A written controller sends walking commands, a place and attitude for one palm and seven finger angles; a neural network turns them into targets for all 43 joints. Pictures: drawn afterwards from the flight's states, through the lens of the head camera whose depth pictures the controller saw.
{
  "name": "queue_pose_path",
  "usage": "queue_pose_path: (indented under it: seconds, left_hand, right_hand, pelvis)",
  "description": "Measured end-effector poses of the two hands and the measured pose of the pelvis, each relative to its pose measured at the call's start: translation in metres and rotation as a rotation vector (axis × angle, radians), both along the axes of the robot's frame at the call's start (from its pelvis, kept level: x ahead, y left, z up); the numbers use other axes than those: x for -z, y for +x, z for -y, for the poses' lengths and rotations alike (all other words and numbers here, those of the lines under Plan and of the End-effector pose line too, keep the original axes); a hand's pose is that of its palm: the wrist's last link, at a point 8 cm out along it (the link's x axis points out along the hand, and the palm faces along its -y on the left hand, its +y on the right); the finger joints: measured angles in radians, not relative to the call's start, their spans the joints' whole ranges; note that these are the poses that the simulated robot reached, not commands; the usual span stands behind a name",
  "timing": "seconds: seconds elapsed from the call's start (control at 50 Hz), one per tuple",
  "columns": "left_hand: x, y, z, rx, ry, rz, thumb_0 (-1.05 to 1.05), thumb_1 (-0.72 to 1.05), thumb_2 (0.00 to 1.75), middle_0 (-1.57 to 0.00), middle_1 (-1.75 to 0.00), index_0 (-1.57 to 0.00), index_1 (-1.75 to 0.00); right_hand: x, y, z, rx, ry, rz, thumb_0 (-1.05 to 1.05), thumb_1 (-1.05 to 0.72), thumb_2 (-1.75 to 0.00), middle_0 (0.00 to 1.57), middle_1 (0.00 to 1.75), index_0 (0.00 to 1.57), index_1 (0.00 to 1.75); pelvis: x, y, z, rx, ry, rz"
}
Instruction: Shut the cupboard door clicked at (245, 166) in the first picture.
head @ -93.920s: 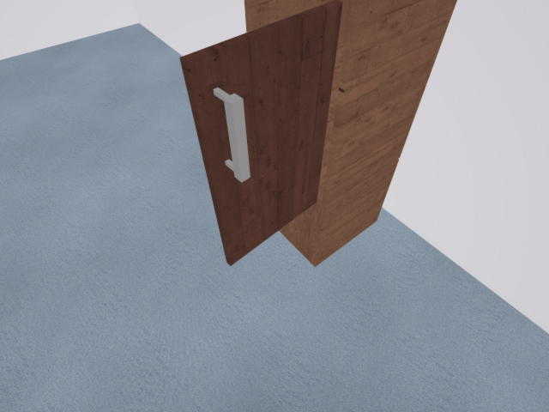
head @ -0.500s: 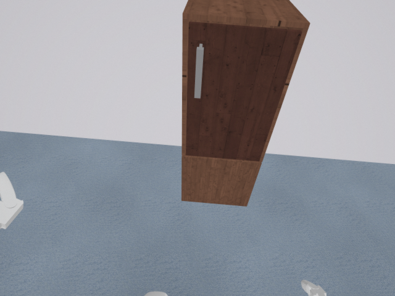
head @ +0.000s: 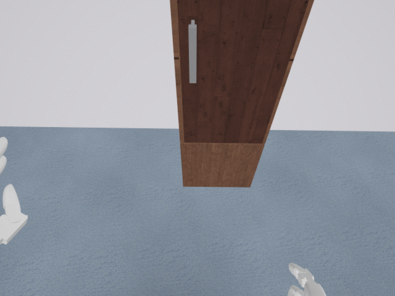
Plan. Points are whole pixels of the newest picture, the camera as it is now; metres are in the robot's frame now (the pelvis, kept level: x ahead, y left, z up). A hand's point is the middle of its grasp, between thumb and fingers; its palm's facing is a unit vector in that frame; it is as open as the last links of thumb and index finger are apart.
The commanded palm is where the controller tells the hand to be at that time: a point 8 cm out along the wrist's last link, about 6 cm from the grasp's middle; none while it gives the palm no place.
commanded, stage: stop stepping back and stand still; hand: left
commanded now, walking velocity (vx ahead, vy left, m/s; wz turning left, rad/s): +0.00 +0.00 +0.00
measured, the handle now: (192, 52) +0.76 +0.07 +0.10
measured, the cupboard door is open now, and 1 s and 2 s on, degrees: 0 0 0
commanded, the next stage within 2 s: let the arm hang, fingers relaxed in 0.30 s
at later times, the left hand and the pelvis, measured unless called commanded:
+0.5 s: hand (44, 240) +0.20 +0.29 +0.04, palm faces +0.21 -0.84 -0.50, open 7.4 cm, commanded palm none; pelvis -0.01 +0.03 +0.00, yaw +1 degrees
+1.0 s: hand out of the picture -0.10 +0.20 -0.16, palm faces +0.06 -0.98 -0.20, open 7.3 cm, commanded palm none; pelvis -0.03 +0.03 +0.01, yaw +1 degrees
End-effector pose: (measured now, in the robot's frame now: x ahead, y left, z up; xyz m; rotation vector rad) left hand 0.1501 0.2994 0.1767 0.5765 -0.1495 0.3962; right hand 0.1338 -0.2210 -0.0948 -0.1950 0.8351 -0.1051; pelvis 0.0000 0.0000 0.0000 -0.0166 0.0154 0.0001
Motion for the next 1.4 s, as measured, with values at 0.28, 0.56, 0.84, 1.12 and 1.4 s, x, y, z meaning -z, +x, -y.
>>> queue_pose_path:
  seconds: [0.28,0.56,0.84,1.12,1.4]
  left_hand:
    - [-0.008,0.024,-0.011,0.056,-0.007,0.069,0.01,0.89,0.90,-0.21,-0.30,-0.21,-0.30]
    - [0.194,-0.009,-0.022,-0.072,-0.294,-0.767,0.00,0.90,0.90,-0.20,-0.30,-0.20,-0.30]
    - [0.321,-0.211,0.056,-0.269,-0.685,-1.523,0.01,0.97,0.89,-0.21,-0.30,-0.21,-0.30]
    - [0.311,-0.234,0.052,-0.333,-0.662,-1.551,0.01,0.91,0.90,-0.20,-0.30,-0.20,-0.30]
    - [0.316,-0.187,0.064,-0.245,-0.668,-1.436,0.01,0.92,0.90,-0.20,-0.30,-0.20,-0.30]
  right_hand:
    - [-0.032,0.033,0.005,0.041,-0.061,0.120,0.01,-0.91,-0.90,0.20,0.30,0.20,0.30]
    - [0.014,0.008,0.005,-0.073,-0.032,-0.056,0.00,-0.91,-0.90,0.20,0.30,0.21,0.30]
    - [0.031,-0.158,-0.002,0.061,-0.051,-0.584,0.00,-0.91,-0.90,0.20,0.30,0.20,0.30]
    - [0.048,-0.197,-0.046,0.106,0.079,-0.637,0.00,-0.91,-0.90,0.20,0.30,0.20,0.30]
    - [0.047,-0.176,-0.039,0.114,0.070,-0.562,0.00,-0.91,-0.90,0.20,0.30,0.20,0.30]
  pelvis:
    - [-0.005,0.008,-0.012,0.006,0.001,0.002]
    - [0.003,-0.015,-0.027,-0.021,0.014,-0.005]
    - [-0.007,-0.026,-0.021,-0.028,0.005,0.032]
    - [-0.008,-0.029,-0.027,-0.014,0.012,0.043]
    - [-0.008,-0.027,-0.024,-0.011,0.016,0.042]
